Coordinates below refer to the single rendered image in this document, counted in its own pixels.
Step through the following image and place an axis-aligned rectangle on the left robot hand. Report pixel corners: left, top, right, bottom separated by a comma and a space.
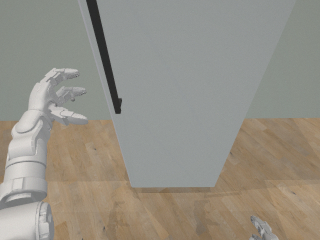
28, 68, 89, 126

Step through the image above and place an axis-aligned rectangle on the robot left upper arm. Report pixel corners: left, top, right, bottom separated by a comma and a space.
0, 201, 55, 240

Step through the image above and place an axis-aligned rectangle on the left robot forearm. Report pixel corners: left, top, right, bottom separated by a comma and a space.
0, 110, 53, 210

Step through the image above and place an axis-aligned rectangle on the right robot hand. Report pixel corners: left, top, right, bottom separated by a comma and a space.
249, 215, 279, 240

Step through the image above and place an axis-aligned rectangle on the fridge door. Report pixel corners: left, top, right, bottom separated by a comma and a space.
79, 0, 296, 188

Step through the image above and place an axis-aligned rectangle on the handle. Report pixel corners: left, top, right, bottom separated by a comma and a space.
86, 0, 122, 114

